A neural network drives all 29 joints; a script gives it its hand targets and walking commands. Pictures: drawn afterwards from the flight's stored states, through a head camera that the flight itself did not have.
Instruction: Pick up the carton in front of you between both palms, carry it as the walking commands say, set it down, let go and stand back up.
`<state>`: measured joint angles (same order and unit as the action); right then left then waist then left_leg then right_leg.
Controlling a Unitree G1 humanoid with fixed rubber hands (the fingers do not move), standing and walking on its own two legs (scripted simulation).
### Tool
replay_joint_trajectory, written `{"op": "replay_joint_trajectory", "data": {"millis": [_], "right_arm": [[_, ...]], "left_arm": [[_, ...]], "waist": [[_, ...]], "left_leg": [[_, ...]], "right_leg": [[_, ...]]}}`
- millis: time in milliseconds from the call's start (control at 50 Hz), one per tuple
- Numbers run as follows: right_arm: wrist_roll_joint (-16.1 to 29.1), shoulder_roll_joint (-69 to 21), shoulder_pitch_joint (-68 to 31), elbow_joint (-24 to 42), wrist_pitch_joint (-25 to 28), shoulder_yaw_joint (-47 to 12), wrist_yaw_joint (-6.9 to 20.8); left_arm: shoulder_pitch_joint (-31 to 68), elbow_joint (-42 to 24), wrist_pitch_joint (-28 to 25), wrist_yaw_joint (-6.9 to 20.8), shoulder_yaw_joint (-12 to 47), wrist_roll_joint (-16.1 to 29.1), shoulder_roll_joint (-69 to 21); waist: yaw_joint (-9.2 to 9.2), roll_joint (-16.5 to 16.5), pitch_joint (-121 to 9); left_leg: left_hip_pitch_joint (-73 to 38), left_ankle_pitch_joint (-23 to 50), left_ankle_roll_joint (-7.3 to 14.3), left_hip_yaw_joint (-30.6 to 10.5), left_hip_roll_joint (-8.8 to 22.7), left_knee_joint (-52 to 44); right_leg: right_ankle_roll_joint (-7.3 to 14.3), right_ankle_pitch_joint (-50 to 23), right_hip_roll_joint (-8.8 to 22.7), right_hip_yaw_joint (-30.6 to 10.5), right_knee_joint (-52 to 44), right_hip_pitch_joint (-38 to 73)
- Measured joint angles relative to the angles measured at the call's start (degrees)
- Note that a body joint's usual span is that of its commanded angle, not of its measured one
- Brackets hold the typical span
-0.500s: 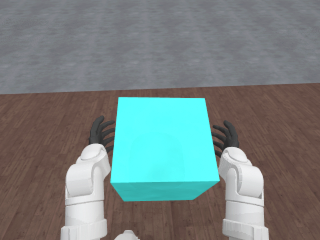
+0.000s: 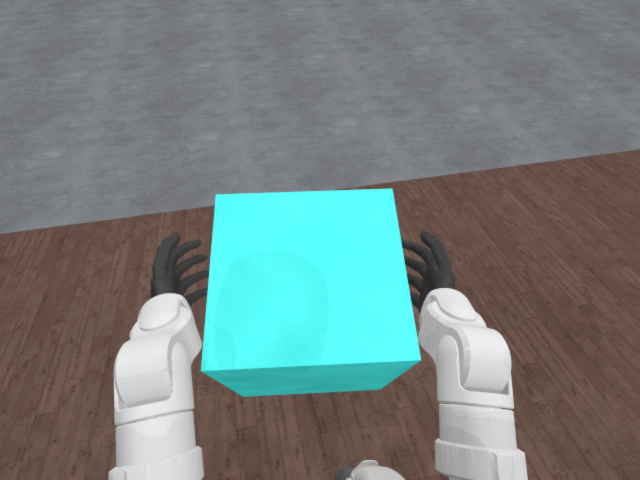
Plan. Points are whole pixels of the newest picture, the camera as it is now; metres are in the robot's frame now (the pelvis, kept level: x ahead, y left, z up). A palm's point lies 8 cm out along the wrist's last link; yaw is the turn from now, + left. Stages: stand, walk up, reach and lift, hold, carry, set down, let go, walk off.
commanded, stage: carry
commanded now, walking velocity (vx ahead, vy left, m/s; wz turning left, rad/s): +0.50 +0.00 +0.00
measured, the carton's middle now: (308, 305) +0.35 -0.01 +0.01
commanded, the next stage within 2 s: none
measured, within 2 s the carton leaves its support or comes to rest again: neither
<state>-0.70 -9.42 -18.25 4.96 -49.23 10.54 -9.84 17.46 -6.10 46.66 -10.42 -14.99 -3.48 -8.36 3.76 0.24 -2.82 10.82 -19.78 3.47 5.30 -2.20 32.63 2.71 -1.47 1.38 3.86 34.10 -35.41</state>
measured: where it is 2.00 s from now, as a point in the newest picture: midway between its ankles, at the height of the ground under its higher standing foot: (275, 228)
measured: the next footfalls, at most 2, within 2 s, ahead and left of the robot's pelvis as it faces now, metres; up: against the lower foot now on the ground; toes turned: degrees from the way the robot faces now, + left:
right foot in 0.06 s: +0.19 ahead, -0.09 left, -0.05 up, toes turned -4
left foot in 0.50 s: +0.52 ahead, +0.10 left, -0.10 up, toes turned +4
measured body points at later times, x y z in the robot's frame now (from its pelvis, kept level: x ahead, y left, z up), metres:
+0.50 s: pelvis +0.37 +0.02 -0.08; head +0.38 +0.03 +0.37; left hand +0.71 +0.19 +0.02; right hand +0.71 -0.13 +0.01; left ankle +0.49 +0.10 -0.81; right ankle +0.16 -0.08 -0.75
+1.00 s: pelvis +0.73 +0.02 -0.14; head +0.73 +0.02 +0.31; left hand +1.06 +0.19 -0.03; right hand +1.06 -0.13 -0.04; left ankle +0.51 +0.10 -0.80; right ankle +0.81 -0.04 -0.88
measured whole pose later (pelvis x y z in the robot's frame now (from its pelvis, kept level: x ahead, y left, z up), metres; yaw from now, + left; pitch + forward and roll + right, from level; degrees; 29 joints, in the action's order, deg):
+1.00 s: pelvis +0.73 +0.02 -0.14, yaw +1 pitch +6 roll +1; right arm -1.9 -7.8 -18.7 6.1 -51.6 10.0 -11.9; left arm 20.1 -4.6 48.6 -11.1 -13.5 -3.9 -7.4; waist 1.7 -0.5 -7.1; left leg 8.7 -27.8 2.3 3.8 -3.5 50.0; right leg 7.5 -5.1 -0.7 6.5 28.4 -27.8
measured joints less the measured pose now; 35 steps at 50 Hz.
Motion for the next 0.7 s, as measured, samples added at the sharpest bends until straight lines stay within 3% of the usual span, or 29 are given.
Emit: {"op": "replay_joint_trajectory", "data": {"millis": [60, 120, 180, 300, 420, 460, 500, 560, 600, 640, 700], "right_arm": [[-0.7, 0.1, -0.2, 1.6, -1.2, -0.4, -1.0], [-0.4, 3.1, -1.3, 0.5, -2.3, -0.2, -2.3], [-0.4, 3.5, -0.9, -1.2, -3.1, 0.8, -3.2], [-2.7, 0.3, -0.9, -3.0, -2.8, 4.9, -2.6], [-3.0, 1.3, 0.0, 0.4, -1.8, 4.6, -1.9], [-3.4, 2.2, -0.3, 0.5, -2.2, 4.2, -1.9], [-3.6, 2.7, -1.9, -0.9, -2.7, 3.3, -2.0], [-3.6, 1.1, -4.1, -4.9, -2.2, 2.6, -2.2], [-2.8, 0.5, -3.2, -6.4, -2.6, 2.7, -2.1], [-1.5, 0.2, -1.2, -6.1, -2.7, 3.1, -1.2], [0.4, 0.1, 1.0, -4.1, -1.3, 3.3, 0.4]], "left_arm": [[0.6, -0.6, 0.8, -0.1, 0.8, 0.4, 0.8], [3.3, 2.2, 1.8, -1.1, 2.2, 0.1, 0.7], [3.0, 3.0, 4.2, -1.5, 3.3, 1.6, 0.9], [1.4, 3.5, 4.5, -0.5, 1.6, 2.7, -0.9], [3.6, 3.3, 3.3, 0.0, 2.7, 2.3, -1.2], [4.3, 3.5, 3.8, -0.1, 3.4, 1.6, -1.0], [4.6, 3.2, 4.6, -0.4, 3.3, 0.9, -0.3], [4.8, 4.4, 5.1, -1.0, 2.4, 0.9, 2.7], [3.7, 5.5, 5.3, -1.3, 1.1, 0.5, 2.1], [2.6, 5.9, 4.9, -1.2, -0.4, 0.2, 0.0], [2.2, 5.4, 3.1, -0.7, -1.7, 0.0, -1.9]], "waist": [[-0.57, -0.7, -2.2], [-4.06, 0.2, -3.5], [-6.33, -1.7, -3.2], [-7.90, -1.1, -1.6], [-8.32, 0.4, -2.1], [-8.46, 0.4, -3.1], [-7.83, 1.4, -3.8], [-3.54, -0.8, -3.7], [-1.67, 0.0, -2.9], [-0.46, 0.7, -1.4], [0.37, 0.4, 1.1]], "left_leg": [[-3.2, -6.7, -0.8, -0.4, -0.6, 6.5], [4.1, -9.6, -1.7, -3.6, -0.4, 27.8], [14.4, -10.2, -1.3, -5.0, -0.6, 40.3], [26.0, -1.3, -1.7, -4.9, 3.8, 24.1], [25.9, 23.3, -1.2, -2.7, 5.2, 3.3], [23.2, 27.1, -0.9, -0.9, 4.5, -3.4], [18.9, 31.4, 0.5, 0.3, 4.3, -7.4], [20.8, 18.8, 1.7, 1.4, 2.0, 2.7], [20.6, 15.0, 1.8, 1.2, 1.8, 5.3], [18.6, 13.3, 1.9, 0.8, 1.7, 5.1], [14.4, 11.1, 2.1, 0.6, 1.2, 3.1]], "right_leg": [[1.8, -8.5, -1.0, 2.9, -8.5, 6.3], [5.0, 4.2, -2.6, 3.1, 0.5, 6.0], [4.4, 9.6, -2.3, 2.7, 4.0, 7.6], [3.8, 15.5, -2.2, 1.8, 1.5, 16.2], [1.5, 23.2, -2.8, 1.1, 0.3, 25.6], [0.8, 27.3, -2.9, 0.7, 2.1, 28.3], [0.2, 31.8, -3.3, 0.1, 9.5, 29.0], [-0.7, 33.9, -2.5, -3.5, 30.5, 20.6], [-0.5, 34.5, -3.2, -4.2, 38.9, 13.4], [-1.0, 32.4, -2.7, -3.5, 38.8, 7.6], [-1.4, 27.9, -1.3, -3.1, 31.2, 1.2]]}}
